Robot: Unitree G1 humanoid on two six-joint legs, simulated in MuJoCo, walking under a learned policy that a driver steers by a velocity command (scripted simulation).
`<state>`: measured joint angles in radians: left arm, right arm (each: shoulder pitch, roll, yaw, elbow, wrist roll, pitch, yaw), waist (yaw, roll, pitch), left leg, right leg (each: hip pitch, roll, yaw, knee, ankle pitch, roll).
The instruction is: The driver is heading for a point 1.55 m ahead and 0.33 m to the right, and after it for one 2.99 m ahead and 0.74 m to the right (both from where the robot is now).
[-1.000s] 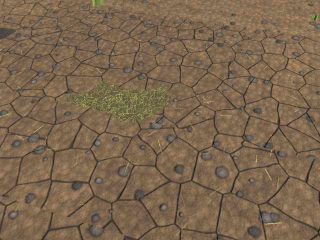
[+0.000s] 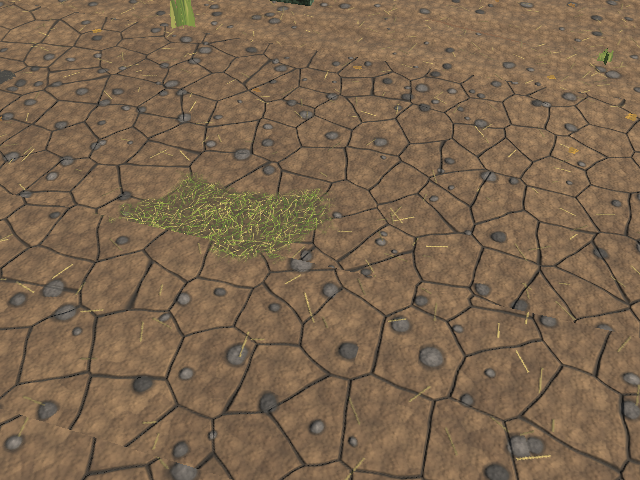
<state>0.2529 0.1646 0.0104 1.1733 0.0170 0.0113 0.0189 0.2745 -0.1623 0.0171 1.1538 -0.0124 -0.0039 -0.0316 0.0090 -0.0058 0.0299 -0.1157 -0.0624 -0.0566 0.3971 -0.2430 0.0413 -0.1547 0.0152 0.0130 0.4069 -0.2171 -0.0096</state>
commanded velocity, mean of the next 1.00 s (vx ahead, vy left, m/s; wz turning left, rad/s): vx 0.25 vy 0.00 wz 0.00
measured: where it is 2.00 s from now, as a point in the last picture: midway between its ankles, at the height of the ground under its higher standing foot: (393, 387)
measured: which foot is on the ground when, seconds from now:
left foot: down 0.00-0.60, up 0.62-1.00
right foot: down 0.00-0.36, up 0.38-0.58, down 0.60-1.00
